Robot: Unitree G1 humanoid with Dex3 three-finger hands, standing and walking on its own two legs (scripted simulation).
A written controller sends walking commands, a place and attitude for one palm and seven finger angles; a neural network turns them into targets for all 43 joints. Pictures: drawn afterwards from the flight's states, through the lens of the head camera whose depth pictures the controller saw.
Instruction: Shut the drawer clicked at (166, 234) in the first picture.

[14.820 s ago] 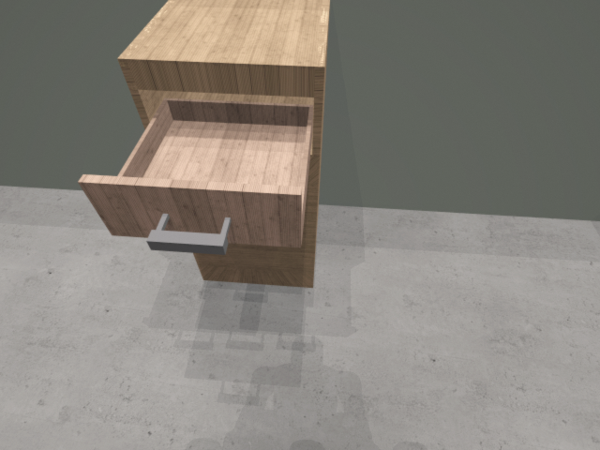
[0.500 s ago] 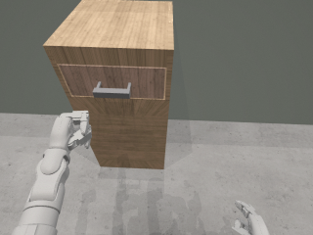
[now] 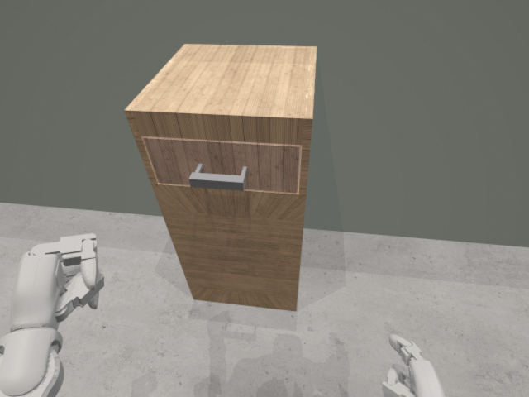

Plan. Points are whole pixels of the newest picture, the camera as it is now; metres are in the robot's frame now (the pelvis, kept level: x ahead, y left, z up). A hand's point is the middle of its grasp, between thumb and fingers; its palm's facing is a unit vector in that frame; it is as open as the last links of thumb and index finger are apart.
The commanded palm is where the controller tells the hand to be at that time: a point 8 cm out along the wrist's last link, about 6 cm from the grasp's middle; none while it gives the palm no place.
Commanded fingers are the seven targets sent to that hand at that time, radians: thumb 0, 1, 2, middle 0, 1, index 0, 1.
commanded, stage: draw the hand back to the body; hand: left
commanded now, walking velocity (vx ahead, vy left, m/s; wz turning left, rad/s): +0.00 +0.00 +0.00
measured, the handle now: (219, 175) +0.62 +0.19 -0.03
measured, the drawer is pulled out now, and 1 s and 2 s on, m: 0.00 0.00 0.00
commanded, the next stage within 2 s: step back with the hand held close in 0.28 s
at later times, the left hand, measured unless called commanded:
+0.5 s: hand (78, 280) +0.19 +0.24 +0.17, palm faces +0.38 -0.83 -0.41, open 3.2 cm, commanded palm +0.13 +0.28 +0.17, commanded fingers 0.00 0.90 0.90 -1.40 -1.60 -1.40 -1.60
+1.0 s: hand (27, 335) +0.13 +0.26 +0.16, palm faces +0.32 -0.81 -0.49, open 3.2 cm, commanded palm +0.07 +0.30 +0.17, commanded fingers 0.00 0.90 0.90 -1.40 -1.60 -1.40 -1.60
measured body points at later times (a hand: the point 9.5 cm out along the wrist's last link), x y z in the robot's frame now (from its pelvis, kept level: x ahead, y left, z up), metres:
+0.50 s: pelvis +0.00 +0.00 +0.00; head -0.01 -0.02 +0.45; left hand +0.17 +0.28 +0.19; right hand +0.20 -0.22 -0.08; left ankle +0.01 +0.11 -0.74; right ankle -0.03 -0.12 -0.74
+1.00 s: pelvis -0.06 +0.02 -0.01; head -0.04 +0.02 +0.44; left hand +0.11 +0.30 +0.18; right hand +0.13 -0.21 -0.08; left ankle +0.01 +0.11 -0.74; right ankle -0.03 -0.12 -0.74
